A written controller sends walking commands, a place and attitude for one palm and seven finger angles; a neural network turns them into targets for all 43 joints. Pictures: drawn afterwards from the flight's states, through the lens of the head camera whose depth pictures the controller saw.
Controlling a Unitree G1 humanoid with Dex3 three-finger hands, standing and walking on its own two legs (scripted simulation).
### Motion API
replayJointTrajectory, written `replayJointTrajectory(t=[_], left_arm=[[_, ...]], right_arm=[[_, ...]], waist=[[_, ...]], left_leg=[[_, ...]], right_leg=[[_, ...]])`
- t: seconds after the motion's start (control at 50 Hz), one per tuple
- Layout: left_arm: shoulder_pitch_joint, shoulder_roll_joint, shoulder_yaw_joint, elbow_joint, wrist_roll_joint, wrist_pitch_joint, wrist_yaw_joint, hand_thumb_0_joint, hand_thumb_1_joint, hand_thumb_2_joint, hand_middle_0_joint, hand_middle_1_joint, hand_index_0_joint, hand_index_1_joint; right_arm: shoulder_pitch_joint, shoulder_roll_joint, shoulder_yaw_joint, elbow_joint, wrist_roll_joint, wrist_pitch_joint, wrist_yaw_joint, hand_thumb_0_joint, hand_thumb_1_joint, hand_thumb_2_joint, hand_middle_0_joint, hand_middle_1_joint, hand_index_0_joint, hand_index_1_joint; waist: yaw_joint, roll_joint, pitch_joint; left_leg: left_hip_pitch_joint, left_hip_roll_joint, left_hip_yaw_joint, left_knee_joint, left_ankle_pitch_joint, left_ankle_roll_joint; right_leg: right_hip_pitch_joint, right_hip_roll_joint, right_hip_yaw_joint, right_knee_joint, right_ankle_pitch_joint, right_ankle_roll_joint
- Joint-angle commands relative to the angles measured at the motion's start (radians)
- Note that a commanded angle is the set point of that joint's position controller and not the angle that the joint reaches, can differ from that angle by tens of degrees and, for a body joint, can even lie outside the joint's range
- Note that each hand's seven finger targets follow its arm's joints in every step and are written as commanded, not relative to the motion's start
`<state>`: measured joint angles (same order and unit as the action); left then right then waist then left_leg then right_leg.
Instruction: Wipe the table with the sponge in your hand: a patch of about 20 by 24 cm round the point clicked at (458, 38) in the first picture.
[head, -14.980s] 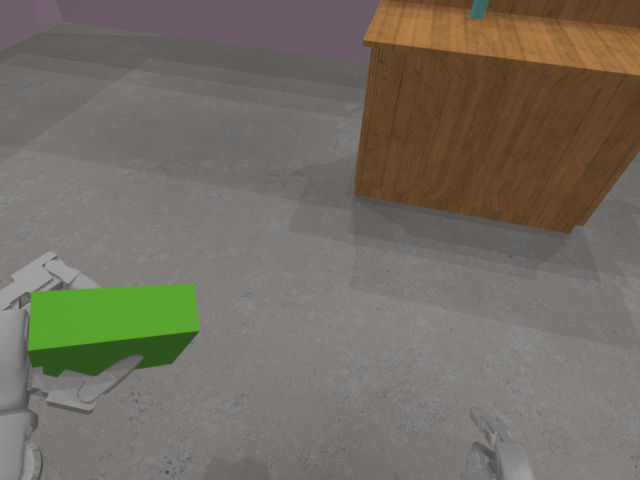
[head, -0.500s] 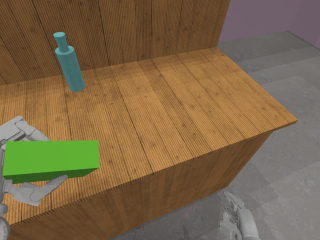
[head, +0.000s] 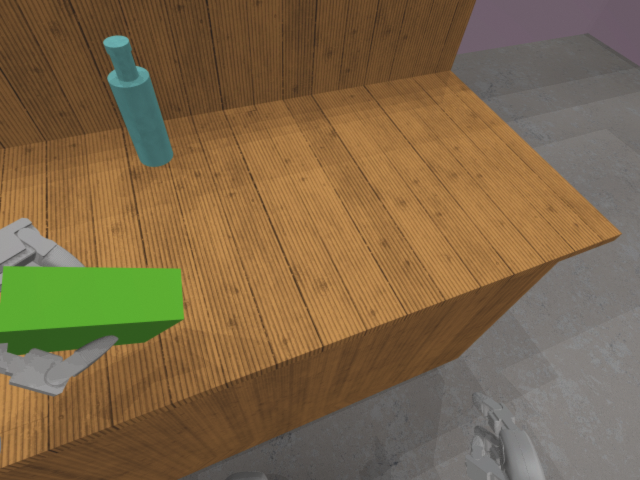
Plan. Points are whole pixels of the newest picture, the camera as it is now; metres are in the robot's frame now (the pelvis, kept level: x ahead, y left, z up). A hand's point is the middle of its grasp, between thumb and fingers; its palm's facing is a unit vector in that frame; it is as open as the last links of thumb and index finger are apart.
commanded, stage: come to a stop and stand still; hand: left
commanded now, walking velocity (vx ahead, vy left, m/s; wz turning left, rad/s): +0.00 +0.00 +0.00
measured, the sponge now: (115, 311) +0.24 +0.22 +0.12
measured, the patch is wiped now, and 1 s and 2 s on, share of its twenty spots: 0.00 0.00 0.00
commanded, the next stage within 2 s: look again from close up in 0.14 s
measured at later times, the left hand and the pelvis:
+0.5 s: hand (33, 330) +0.20 +0.26 +0.16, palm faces +0.35 -0.85 -0.40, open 9.3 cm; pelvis -0.02 +0.01 +0.01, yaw +0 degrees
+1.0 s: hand (29, 371) +0.18 +0.25 +0.15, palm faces +0.35 -0.71 -0.61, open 9.3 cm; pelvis -0.04 +0.00 -0.01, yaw +2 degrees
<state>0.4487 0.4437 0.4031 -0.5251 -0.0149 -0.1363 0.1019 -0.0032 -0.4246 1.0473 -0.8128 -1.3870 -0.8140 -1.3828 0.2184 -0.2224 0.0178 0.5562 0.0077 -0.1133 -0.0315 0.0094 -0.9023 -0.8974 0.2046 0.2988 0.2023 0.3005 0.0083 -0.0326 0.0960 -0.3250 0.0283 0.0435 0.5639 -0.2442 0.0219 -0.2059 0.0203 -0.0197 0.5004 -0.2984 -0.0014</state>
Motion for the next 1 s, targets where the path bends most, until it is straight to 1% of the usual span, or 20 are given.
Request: replayJointTrajectory(t=[0.0, 0.02, 0.1, 0.12, 0.2, 0.22, 0.3, 0.32, 0.4, 0.58, 0.6, 0.62, 0.64, 0.66, 0.7, 0.76, 0.8, 0.86, 0.9, 0.98], left_arm=[[-0.051, 0.114, 0.093, -0.251, -0.006, -0.076, 0.030, 0.000, 0.100, 1.300, -1.200, -1.600, -1.200, -1.600], [-0.044, 0.058, 0.049, -0.230, -0.007, -0.075, 0.024, 0.000, 0.100, 1.300, -1.200, -1.600, -1.200, -1.600], [-0.069, 0.121, 0.103, -0.170, -0.009, -0.064, 0.024, 0.000, 0.100, 1.300, -1.200, -1.600, -1.200, -1.600], [-0.056, 0.055, 0.054, -0.152, -0.016, -0.066, 0.017, 0.000, 0.100, 1.300, -1.200, -1.600, -1.200, -1.600], [-0.119, 0.140, 0.108, -0.184, -0.020, -0.067, 0.020, 0.000, 0.100, 1.300, -1.200, -1.600, -1.200, -1.600], [-0.106, 0.074, 0.059, -0.174, -0.027, -0.072, 0.015, 0.000, 0.100, 1.300, -1.200, -1.600, -1.200, -1.600], [-0.134, 0.138, 0.092, -0.220, -0.024, -0.075, 0.022, 0.000, 0.100, 1.300, -1.200, -1.600, -1.200, -1.600], [-0.118, 0.072, 0.044, -0.214, -0.028, -0.081, 0.017, 0.000, 0.100, 1.300, -1.200, -1.600, -1.200, -1.600], [-0.094, 0.130, 0.091, -0.205, -0.027, -0.082, 0.025, 0.000, 0.100, 1.300, -1.200, -1.600, -1.200, -1.600], [-0.076, 0.091, 0.049, -0.170, -0.034, -0.096, 0.014, 0.000, 0.100, 1.300, -1.200, -1.600, -1.200, -1.600], [-1.017, 0.908, 0.406, -0.494, 0.012, -0.256, 0.035, 0.000, 0.100, 1.300, -1.200, -1.600, -1.200, -1.600], [-0.640, 0.389, 0.236, 0.079, 0.087, -0.039, -0.019, 0.000, 0.100, 1.300, -1.200, -1.600, -1.200, -1.600], [-0.484, 0.209, 0.064, 0.091, 0.004, 0.027, -0.045, 0.000, 0.100, 1.300, -1.200, -1.600, -1.200, -1.600], [-0.443, 0.199, 0.109, 0.021, -0.026, 0.060, -0.071, 0.000, 0.100, 1.300, -1.200, -1.600, -1.200, -1.600], [-0.290, 0.063, -0.040, 0.019, -0.071, 0.164, -0.107, 0.000, 0.100, 1.300, -1.200, -1.600, -1.200, -1.600], [-0.259, 0.132, -0.078, -0.083, 0.046, 0.209, -0.106, 0.000, 0.100, 1.300, -1.200, -1.600, -1.200, -1.600], [-0.309, 0.233, -0.001, -0.175, 0.096, 0.192, -0.069, 0.000, 0.100, 1.300, -1.200, -1.600, -1.200, -1.600], [-0.320, 0.262, 0.070, -0.163, 0.116, 0.131, -0.018, 0.000, 0.100, 1.300, -1.200, -1.600, -1.200, -1.600], [-0.429, 0.347, 0.129, -0.187, 0.129, 0.097, 0.021, 0.000, 0.100, 1.300, -1.200, -1.600, -1.200, -1.600], [-0.475, 0.280, 0.033, -0.075, 0.187, 0.124, 0.046, 0.000, 0.100, 1.300, -1.200, -1.600, -1.200, -1.600]], right_arm=[[-0.083, -0.125, -0.052, -0.148, 0.009, -0.065, -0.001, 0.000, -0.900, -0.900, 0.200, 0.300, 0.200, 0.300], [-0.071, -0.120, -0.045, -0.147, 0.003, -0.060, 0.004, 0.000, -0.900, -0.900, 0.200, 0.300, 0.200, 0.300], [-0.091, -0.121, -0.047, -0.144, 0.014, -0.046, -0.006, 0.000, -0.900, -0.900, 0.200, 0.300, 0.200, 0.300], [-0.085, -0.106, -0.036, -0.144, 0.006, -0.039, -0.006, 0.000, -0.900, -0.900, 0.200, 0.300, 0.200, 0.300], [-0.113, -0.110, -0.037, -0.153, 0.012, -0.035, -0.019, 0.000, -0.900, -0.900, 0.200, 0.300, 0.200, 0.300], [-0.107, -0.097, -0.027, -0.153, 0.004, -0.032, -0.018, 0.000, -0.900, -0.900, 0.200, 0.300, 0.200, 0.300], [-0.126, -0.104, -0.030, -0.160, 0.012, -0.045, -0.023, 0.000, -0.900, -0.900, 0.200, 0.300, 0.200, 0.300], [-0.113, -0.099, -0.025, -0.159, 0.004, -0.044, -0.022, 0.000, -0.900, -0.900, 0.200, 0.300, 0.200, 0.300], [-0.118, -0.106, -0.033, -0.159, 0.014, -0.052, -0.025, 0.000, -0.900, -0.900, 0.200, 0.300, 0.200, 0.300], [-0.100, -0.110, -0.037, -0.156, 0.013, -0.061, -0.029, 0.000, -0.900, -0.900, 0.200, 0.300, 0.200, 0.300], [-0.005, -0.171, 0.070, -0.219, 0.083, -0.043, -0.100, 0.000, -0.900, -0.900, 0.200, 0.300, 0.200, 0.300], [-0.134, -0.122, -0.064, -0.092, -0.040, -0.065, -0.068, 0.000, -0.900, -0.900, 0.200, 0.300, 0.200, 0.300], [-0.134, -0.143, -0.031, -0.139, -0.011, -0.072, -0.014, 0.000, -0.900, -0.900, 0.200, 0.300, 0.200, 0.300], [-0.143, -0.172, -0.047, -0.118, -0.014, -0.073, -0.011, 0.000, -0.900, -0.900, 0.200, 0.300, 0.200, 0.300], [-0.229, -0.143, -0.015, -0.142, 0.028, -0.067, -0.003, 0.000, -0.900, -0.900, 0.200, 0.300, 0.200, 0.300], [-0.246, -0.146, -0.002, -0.149, 0.019, -0.048, 0.012, 0.000, -0.900, -0.900, 0.200, 0.300, 0.200, 0.300], [-0.259, -0.142, -0.005, -0.161, 0.015, -0.034, 0.005, 0.000, -0.900, -0.900, 0.200, 0.300, 0.200, 0.300], [-0.266, -0.124, -0.002, -0.150, -0.015, -0.034, -0.012, 0.000, -0.900, -0.900, 0.200, 0.300, 0.200, 0.300], [-0.266, -0.122, -0.004, -0.132, -0.014, -0.030, -0.027, 0.000, -0.900, -0.900, 0.200, 0.300, 0.200, 0.300], [-0.268, -0.111, 0.000, -0.101, -0.022, -0.020, -0.039, 0.000, -0.900, -0.900, 0.200, 0.300, 0.200, 0.300]], waist=[[0.006, 0.171, -0.292], [-0.001, 0.140, -0.263], [-0.004, 0.066, -0.241], [-0.007, 0.045, -0.214], [-0.008, 0.080, -0.219], [-0.009, 0.065, -0.200], [-0.005, 0.138, -0.220], [-0.006, 0.138, -0.209], [-0.001, 0.128, -0.225], [-0.008, 0.116, -0.191], [-0.043, 0.329, -0.153], [0.072, 0.266, -0.295], [0.031, 0.214, -0.289], [0.063, 0.178, -0.348], [0.075, 0.201, -0.294], [0.057, 0.141, -0.151], [0.049, 0.136, -0.193], [0.040, 0.054, -0.195], [0.044, 0.112, -0.218], [0.034, 0.191, -0.211]], left_leg=[[0.272, 0.108, -0.100, -0.065, 0.403, 0.023], [0.248, 0.111, -0.107, -0.077, 0.379, 0.026], [0.198, 0.098, -0.101, -0.094, 0.232, 0.012], [0.161, 0.093, -0.100, -0.100, 0.198, 0.015], [0.165, 0.082, -0.095, -0.126, 0.083, 0.008], [0.138, 0.080, -0.100, -0.133, 0.068, 0.012], [0.166, 0.082, -0.107, -0.159, 0.050, 0.009], [0.144, 0.084, -0.109, -0.169, 0.040, 0.012], [0.165, 0.088, -0.116, -0.175, 0.077, 0.006], [0.136, 0.091, -0.129, -0.208, 0.007, 0.005], [-0.103, 0.039, -0.118, -0.250, -0.266, 0.046], [0.195, 0.005, -0.043, -0.142, 0.026, -0.038], [0.253, 0.006, -0.103, -0.156, 0.150, -0.068], [0.304, 0.021, -0.104, -0.154, 0.114, -0.066], [0.259, 0.011, -0.104, -0.170, -0.043, -0.049], [0.122, 0.005, -0.107, -0.209, -0.189, -0.031], [0.117, 0.002, -0.110, -0.200, -0.253, -0.023], [0.095, -0.003, -0.116, -0.164, -0.280, -0.021], [0.103, -0.009, -0.108, -0.144, -0.305, -0.020], [0.101, -0.020, -0.102, -0.123, -0.308, -0.021]], right_leg=[[-0.030, -0.047, 0.009, -0.012, 0.246, -0.010], [-0.040, -0.040, -0.007, -0.019, 0.222, -0.008], [-0.014, -0.062, 0.048, -0.071, 0.251, -0.016], [-0.009, -0.063, 0.032, -0.090, 0.259, -0.015], [-0.009, -0.085, 0.084, -0.115, 0.230, -0.028], [-0.002, -0.077, 0.060, -0.122, 0.228, -0.025], [0.002, -0.085, 0.080, -0.125, 0.208, -0.028], [0.009, -0.073, 0.052, -0.123, 0.202, -0.024], [0.020, -0.083, 0.061, -0.127, 0.214, -0.024], [0.004, -0.083, 0.060, -0.159, 0.164, -0.020], [0.171, 0.000, 0.022, -0.023, -0.006, 0.057], [-0.008, -0.005, -0.053, 0.035, 0.117, -0.046], [-0.104, 0.023, -0.089, 0.002, 0.127, -0.042], [-0.101, 0.022, -0.079, 0.005, 0.133, -0.030], [-0.111, 0.018, -0.080, 0.017, 0.094, -0.023], [-0.129, 0.007, -0.083, 0.021, 0.039, -0.024], [-0.130, 0.013, -0.069, 0.036, -0.009, -0.021], [-0.178, 0.015, -0.073, 0.037, -0.072, -0.011], [-0.197, 0.017, -0.059, 0.036, -0.103, -0.012], [-0.205, 0.004, -0.048, 0.024, -0.105, -0.015]])
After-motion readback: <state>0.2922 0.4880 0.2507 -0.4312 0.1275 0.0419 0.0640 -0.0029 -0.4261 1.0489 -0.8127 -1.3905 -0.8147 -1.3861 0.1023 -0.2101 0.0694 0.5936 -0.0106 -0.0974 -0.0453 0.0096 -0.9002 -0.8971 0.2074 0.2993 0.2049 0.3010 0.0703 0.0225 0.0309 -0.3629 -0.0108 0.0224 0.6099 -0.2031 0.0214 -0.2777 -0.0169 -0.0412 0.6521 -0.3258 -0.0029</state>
